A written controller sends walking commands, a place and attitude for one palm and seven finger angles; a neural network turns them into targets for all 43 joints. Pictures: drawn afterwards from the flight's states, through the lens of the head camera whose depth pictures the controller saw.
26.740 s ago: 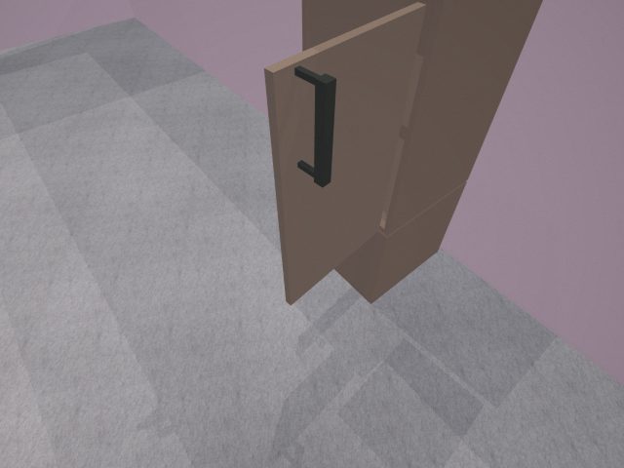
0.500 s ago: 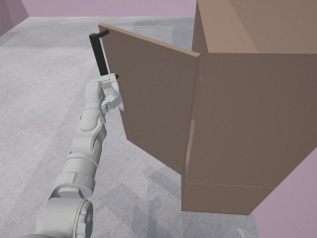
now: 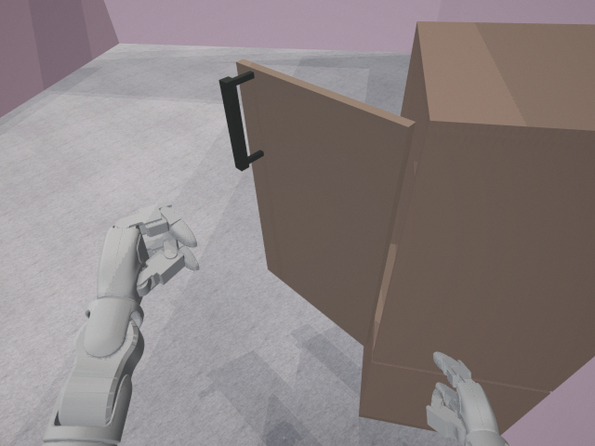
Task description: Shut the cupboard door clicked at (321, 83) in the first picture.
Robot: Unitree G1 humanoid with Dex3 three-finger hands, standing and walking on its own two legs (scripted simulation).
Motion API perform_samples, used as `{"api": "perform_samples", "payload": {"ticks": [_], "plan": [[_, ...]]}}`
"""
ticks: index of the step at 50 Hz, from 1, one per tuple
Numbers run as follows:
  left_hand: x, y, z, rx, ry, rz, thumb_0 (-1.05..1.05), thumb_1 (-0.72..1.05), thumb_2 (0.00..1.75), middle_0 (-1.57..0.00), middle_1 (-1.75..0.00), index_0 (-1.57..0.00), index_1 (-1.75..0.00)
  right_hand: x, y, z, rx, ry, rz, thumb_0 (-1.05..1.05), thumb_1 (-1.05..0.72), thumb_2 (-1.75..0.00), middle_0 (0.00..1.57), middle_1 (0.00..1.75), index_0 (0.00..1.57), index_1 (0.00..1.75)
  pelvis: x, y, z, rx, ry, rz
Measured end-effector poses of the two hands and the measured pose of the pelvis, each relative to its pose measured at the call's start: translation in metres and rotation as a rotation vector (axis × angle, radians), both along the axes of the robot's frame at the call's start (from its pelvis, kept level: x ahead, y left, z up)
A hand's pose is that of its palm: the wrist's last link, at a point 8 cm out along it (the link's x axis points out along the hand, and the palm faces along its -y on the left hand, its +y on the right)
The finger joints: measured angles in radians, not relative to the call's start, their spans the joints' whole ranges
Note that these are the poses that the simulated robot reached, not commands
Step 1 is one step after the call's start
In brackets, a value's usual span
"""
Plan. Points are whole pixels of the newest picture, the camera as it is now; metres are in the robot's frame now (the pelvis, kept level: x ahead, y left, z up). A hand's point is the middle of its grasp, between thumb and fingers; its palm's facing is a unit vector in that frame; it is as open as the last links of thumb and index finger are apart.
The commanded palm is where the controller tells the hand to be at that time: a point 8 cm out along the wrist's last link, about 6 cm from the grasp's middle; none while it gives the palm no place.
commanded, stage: draw the hand back to the body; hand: left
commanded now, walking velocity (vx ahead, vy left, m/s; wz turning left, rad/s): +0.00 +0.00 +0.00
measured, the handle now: (244, 123) +0.62 +0.16 +0.15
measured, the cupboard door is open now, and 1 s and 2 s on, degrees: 57 57 57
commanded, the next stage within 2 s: step back with the hand held close in 0.88 s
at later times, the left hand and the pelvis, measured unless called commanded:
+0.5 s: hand (66, 310) +0.20 +0.27 +0.16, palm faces +0.43 -0.80 -0.41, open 6.1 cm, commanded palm +0.15 +0.31 +0.17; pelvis +0.01 +0.01 +0.00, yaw +0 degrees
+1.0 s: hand (48, 320) +0.19 +0.28 +0.16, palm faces +0.47 -0.78 -0.40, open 7.4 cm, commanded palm +0.14 +0.31 +0.17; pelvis +0.00 +0.01 +0.00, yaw +0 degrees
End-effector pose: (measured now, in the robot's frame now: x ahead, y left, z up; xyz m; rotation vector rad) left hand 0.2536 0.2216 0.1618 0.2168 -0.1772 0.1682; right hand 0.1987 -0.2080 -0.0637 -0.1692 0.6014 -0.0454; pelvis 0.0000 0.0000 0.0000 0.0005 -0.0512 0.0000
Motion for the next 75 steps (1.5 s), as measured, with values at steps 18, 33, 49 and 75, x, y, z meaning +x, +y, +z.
{"api": "perform_samples", "payload": {"ticks": [18, 33, 49, 75], "plan": [[-0.059, 0.06, 0.007, 0.164, 0.007, 0.204, 0.02, 0.89, 0.9, -0.64, -0.77, -0.63, -0.77, -0.031, 0.0, -0.03, -0.007, 0.154, -0.041, 0.01, -0.9, -0.89, 0.2, 0.3, 0.21, 0.3, 0.012, 0.009, 0.0, -0.007, -0.004, -0.005], [-0.114, 0.096, 0.013, 0.226, 0.011, 0.372, 0.02, 0.89, 0.9, -0.28, -0.37, -0.27, -0.38, -0.013, 0.001, -0.017, -0.046, 0.068, -0.012, 0.01, -0.9, -0.89, 0.2, 0.3, 0.2, 0.3, 0.007, 0.014, 0.0, -0.01, -0.015, 0.009], [-0.108, 0.089, 0.016, 0.227, -0.004, 0.327, 0.02, 0.89, 0.9, -0.22, -0.3, -0.21, -0.31, -0.021, 0.011, -0.016, -0.018, 0.059, -0.001, 0.01, -0.9, -0.89, 0.2, 0.3, 0.21, 0.3, 0.003, 0.011, 0.0, -0.009, -0.022, 0.001], [-0.131, 0.104, 0.017, 0.36, -0.063, 0.2, 0.02, 0.89, 0.9, -0.22, -0.3, -0.21, -0.31, -0.093, -0.008, -0.011, -0.096, 0.136, -0.171, 0.01, -0.9, -0.89, 0.2, 0.3, 0.21, 0.3, -0.046, 0.03, -0.011, -0.002, 0.048, -0.036]]}}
